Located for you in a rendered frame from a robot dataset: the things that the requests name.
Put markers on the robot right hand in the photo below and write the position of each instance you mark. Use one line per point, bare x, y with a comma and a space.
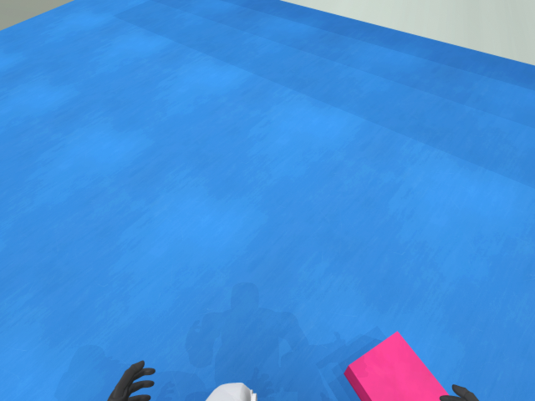
464, 394

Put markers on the left robot thigh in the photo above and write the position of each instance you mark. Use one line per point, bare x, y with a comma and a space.
232, 392

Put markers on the carton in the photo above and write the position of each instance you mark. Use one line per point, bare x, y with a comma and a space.
392, 371

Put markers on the robot left hand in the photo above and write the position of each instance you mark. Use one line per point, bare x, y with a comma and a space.
125, 387

